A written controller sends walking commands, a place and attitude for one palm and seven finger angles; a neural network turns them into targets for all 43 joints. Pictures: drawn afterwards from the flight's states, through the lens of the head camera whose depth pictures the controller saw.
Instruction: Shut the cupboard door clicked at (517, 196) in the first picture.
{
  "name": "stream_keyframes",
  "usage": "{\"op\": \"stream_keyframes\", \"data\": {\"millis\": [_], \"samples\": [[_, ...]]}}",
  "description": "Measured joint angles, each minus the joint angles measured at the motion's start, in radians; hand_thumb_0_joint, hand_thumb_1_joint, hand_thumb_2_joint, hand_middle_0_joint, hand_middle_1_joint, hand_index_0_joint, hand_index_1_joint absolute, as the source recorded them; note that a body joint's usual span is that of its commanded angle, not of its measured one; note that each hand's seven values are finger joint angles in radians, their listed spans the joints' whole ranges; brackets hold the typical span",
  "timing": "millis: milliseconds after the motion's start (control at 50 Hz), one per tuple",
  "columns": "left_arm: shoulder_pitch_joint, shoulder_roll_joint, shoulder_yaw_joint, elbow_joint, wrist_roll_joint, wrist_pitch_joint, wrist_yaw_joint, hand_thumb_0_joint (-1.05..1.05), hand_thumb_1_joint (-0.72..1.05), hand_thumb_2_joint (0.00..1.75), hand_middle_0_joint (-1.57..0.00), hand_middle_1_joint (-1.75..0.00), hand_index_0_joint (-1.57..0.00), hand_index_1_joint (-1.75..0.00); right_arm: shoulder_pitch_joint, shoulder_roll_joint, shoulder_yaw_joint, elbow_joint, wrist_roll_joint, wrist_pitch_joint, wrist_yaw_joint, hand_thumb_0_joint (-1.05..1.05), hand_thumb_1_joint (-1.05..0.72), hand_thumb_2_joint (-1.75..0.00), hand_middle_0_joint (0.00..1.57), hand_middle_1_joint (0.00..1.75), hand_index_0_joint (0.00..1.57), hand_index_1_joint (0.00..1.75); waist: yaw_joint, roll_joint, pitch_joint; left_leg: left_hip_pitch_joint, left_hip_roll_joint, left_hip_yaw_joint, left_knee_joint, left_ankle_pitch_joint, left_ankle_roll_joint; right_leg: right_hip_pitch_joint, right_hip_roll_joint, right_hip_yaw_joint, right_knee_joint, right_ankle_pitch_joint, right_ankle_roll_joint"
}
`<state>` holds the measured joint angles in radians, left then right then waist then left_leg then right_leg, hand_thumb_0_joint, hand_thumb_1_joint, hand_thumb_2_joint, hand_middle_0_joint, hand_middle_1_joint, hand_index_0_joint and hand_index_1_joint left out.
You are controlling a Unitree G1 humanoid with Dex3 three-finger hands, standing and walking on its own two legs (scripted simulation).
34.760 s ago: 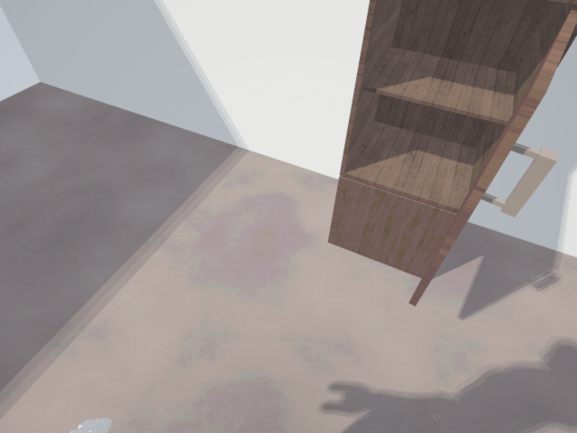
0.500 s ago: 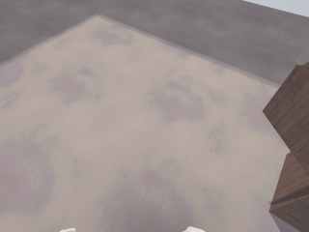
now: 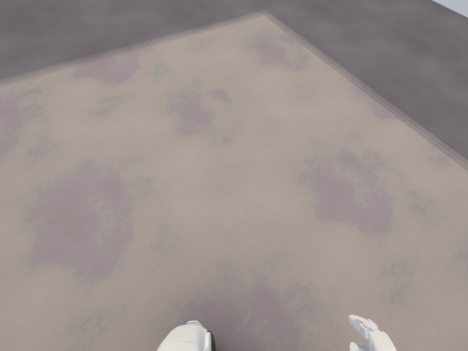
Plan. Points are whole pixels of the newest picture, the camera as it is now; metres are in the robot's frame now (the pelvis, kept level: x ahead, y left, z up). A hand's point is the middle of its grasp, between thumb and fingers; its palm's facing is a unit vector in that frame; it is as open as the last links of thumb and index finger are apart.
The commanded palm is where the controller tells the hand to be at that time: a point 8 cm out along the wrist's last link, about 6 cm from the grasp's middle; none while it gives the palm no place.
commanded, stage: walk to a spot facing it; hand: left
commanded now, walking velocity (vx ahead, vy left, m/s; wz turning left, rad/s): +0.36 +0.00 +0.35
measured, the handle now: out of the picture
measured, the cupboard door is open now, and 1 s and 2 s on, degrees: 47 47 47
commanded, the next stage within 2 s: turn to face it in 0.32 s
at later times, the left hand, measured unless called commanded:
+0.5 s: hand (166, 247) +0.31 +0.17 -0.12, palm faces +0.08 -0.97 -0.22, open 7.4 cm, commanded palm none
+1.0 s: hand (148, 247) +0.32 +0.22 -0.15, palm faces +0.00 -0.98 -0.18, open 7.4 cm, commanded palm none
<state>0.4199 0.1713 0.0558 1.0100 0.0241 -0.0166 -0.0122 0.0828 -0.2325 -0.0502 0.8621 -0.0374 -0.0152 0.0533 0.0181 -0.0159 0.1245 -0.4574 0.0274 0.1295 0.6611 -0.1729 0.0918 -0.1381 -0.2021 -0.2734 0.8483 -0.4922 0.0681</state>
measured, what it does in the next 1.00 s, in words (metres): walks ahead: right foot, then left foot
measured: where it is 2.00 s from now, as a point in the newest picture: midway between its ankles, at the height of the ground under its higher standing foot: (229, 314)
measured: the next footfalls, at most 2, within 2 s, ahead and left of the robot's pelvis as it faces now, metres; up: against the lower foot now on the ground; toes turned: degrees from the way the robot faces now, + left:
right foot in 0.46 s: +0.30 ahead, -0.12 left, +0.00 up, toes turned +2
left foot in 0.82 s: +0.34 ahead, +0.11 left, +0.00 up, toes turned +2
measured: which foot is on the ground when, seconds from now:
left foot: down 0.00-0.46, up 0.48-0.80, down 0.82-1.00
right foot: up 0.00-0.44, down 0.46-0.84, up 0.86-1.00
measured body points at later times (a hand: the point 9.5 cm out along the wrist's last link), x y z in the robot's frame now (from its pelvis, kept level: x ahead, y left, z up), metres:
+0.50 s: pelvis +0.19 -0.02 +0.02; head +0.23 -0.04 +0.47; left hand +0.31 +0.22 -0.10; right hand +0.16 -0.25 -0.14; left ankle +0.09 +0.08 -0.69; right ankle +0.26 -0.12 -0.71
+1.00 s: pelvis +0.27 +0.02 +0.03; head +0.30 +0.04 +0.48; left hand +0.32 +0.27 -0.14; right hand +0.37 -0.22 -0.10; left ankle +0.30 +0.10 -0.71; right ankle +0.24 -0.12 -0.64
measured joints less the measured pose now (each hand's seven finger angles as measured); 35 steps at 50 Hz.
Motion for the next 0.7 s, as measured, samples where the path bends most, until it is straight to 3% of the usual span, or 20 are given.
{"op": "stream_keyframes", "data": {"millis": [40,80,160,240,360,440,480,520,560,600,700], "samples": [[-0.033,0.025,0.010,0.002,0.001,0.027,0.001,0.01,0.91,0.90,-0.20,-0.29,-0.20,-0.30,0.000,0.009,0.006,-0.003,0.004,-0.016,-0.016,0.00,-0.91,-0.90,0.20,0.30,0.20,0.30,0.005,-0.017,0.010,0.005,-0.015,0.002,0.057,-0.059,0.001,-0.138,0.023,0.130,0.260,-0.007,-0.020],[-0.078,0.042,0.022,-0.008,0.007,0.034,0.002,0.01,0.91,0.90,-0.20,-0.29,-0.20,-0.30,0.021,0.015,0.011,0.003,0.004,-0.018,-0.031,0.00,-0.91,-0.90,0.20,0.30,0.20,0.30,0.005,-0.019,0.001,0.036,-0.030,-0.006,0.033,-0.096,-0.004,-0.253,0.040,0.184,0.358,0.044,-0.028],[-0.162,0.054,0.034,-0.059,0.014,0.023,-0.004,0.01,0.91,0.90,-0.19,-0.29,-0.20,-0.30,0.084,0.033,0.019,0.046,0.004,-0.020,-0.049,0.00,-0.91,-0.90,0.20,0.30,0.20,0.30,-0.003,-0.009,-0.029,0.122,-0.057,-0.034,-0.088,-0.068,-0.006,-0.397,0.050,0.223,0.292,0.166,-0.025],[-0.223,0.051,0.031,-0.099,0.013,0.018,-0.010,0.01,0.91,0.90,-0.19,-0.29,-0.19,-0.30,0.159,0.053,0.019,0.094,0.008,-0.022,-0.054,0.00,-0.91,-0.90,0.20,0.30,0.20,0.30,-0.021,0.002,-0.063,0.216,-0.074,-0.060,-0.205,-0.050,-0.006,-0.449,0.060,0.237,0.143,0.273,-0.016],[-0.288,0.036,0.018,-0.122,0.009,0.018,-0.015,0.00,0.91,0.90,-0.19,-0.29,-0.19,-0.30,0.258,0.074,0.016,0.153,0.008,-0.022,-0.052,0.00,-0.91,-0.90,0.21,0.30,0.20,0.30,-0.060,0.007,-0.083,0.327,-0.083,-0.089,-0.286,-0.080,-0.027,-0.392,0.093,0.234,-0.107,0.334,-0.018],[-0.306,0.025,0.007,-0.133,0.008,0.002,-0.016,0.00,0.91,0.90,-0.19,-0.29,-0.20,-0.30,0.309,0.079,0.014,0.186,0.010,-0.015,-0.055,0.00,-0.91,-0.90,0.21,0.30,0.20,0.30,-0.079,0.011,-0.081,0.352,-0.075,-0.109,-0.220,-0.168,-0.056,-0.267,0.136,0.212,-0.281,0.345,-0.032],[-0.311,0.009,-0.001,-0.130,0.010,-0.024,-0.008,0.00,0.91,0.90,-0.19,-0.29,-0.20,-0.30,0.317,0.072,0.011,0.206,0.018,-0.010,-0.056,0.00,-0.91,-0.90,0.21,0.30,0.20,0.30,-0.073,0.032,-0.070,0.302,-0.061,-0.126,-0.055,-0.252,-0.058,-0.229,0.158,0.197,-0.295,0.300,-0.087],[-0.301,-0.011,-0.011,-0.115,0.006,-0.039,0.002,0.00,0.91,0.90,-0.19,-0.29,-0.20,-0.30,0.301,0.062,0.009,0.221,0.019,-0.001,-0.062,0.01,-0.91,-0.90,0.20,0.30,0.20,0.30,-0.067,0.047,-0.057,0.212,-0.059,-0.134,0.192,-0.329,-0.063,-0.203,0.169,0.182,-0.288,0.267,-0.103],[-0.274,-0.029,-0.015,-0.092,0.002,-0.039,0.014,0.00,0.91,0.90,-0.20,-0.29,-0.20,-0.30,0.278,0.057,0.006,0.222,0.019,0.002,-0.067,0.01,-0.91,-0.90,0.20,0.30,0.20,0.30,-0.057,0.045,-0.056,0.134,-0.046,-0.114,0.341,-0.319,-0.078,-0.163,0.175,0.181,-0.330,0.272,-0.101],[-0.241,-0.042,-0.014,-0.062,-0.002,-0.033,0.024,0.00,0.91,0.90,-0.20,-0.29,-0.20,-0.30,0.248,0.054,0.007,0.209,0.019,0.006,-0.069,0.01,-0.91,-0.90,0.20,0.30,0.20,0.30,-0.050,0.041,-0.060,0.082,-0.019,-0.092,0.350,-0.286,-0.096,-0.127,0.183,0.186,-0.382,0.285,-0.104],[-0.179,-0.011,0.013,-0.018,-0.003,-0.012,0.036,-0.02,0.96,0.90,-0.20,-0.29,-0.20,-0.30,0.145,0.065,0.009,0.154,0.018,0.017,-0.071,0.01,-0.91,-0.90,0.20,0.30,0.19,0.30,-0.020,0.025,-0.061,0.032,0.018,-0.079,0.181,-0.218,-0.132,-0.095,0.208,0.224,-0.432,0.292,-0.104]]}}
